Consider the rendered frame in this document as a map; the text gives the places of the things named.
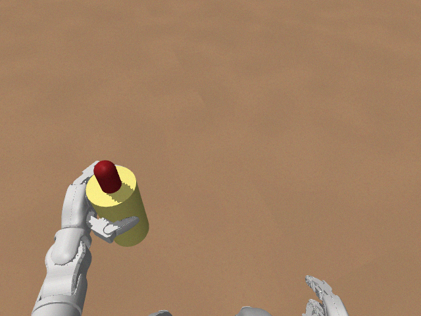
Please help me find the bottle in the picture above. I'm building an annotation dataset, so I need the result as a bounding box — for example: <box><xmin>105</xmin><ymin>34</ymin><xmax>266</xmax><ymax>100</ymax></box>
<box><xmin>86</xmin><ymin>160</ymin><xmax>149</xmax><ymax>247</ymax></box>

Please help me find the left robot hand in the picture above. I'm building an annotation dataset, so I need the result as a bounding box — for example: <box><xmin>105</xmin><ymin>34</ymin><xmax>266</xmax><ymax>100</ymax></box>
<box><xmin>61</xmin><ymin>161</ymin><xmax>139</xmax><ymax>244</ymax></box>

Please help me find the left robot arm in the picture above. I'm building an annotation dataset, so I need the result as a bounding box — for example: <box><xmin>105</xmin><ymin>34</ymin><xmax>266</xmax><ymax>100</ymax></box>
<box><xmin>31</xmin><ymin>227</ymin><xmax>92</xmax><ymax>316</ymax></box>

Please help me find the right robot hand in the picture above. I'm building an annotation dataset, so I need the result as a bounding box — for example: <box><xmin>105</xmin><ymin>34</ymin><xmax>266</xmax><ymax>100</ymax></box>
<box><xmin>302</xmin><ymin>275</ymin><xmax>349</xmax><ymax>316</ymax></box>

